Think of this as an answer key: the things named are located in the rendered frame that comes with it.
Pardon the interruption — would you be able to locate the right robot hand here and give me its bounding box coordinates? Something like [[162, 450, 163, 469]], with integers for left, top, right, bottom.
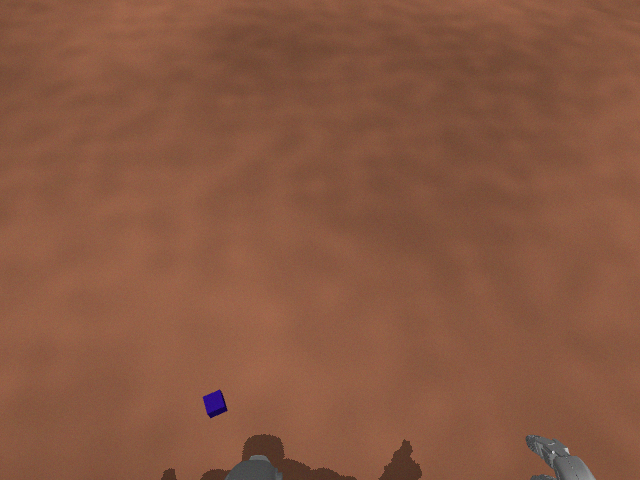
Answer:
[[525, 435, 596, 480]]

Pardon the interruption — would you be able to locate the cube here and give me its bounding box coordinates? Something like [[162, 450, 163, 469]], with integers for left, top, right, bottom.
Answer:
[[203, 390, 227, 418]]

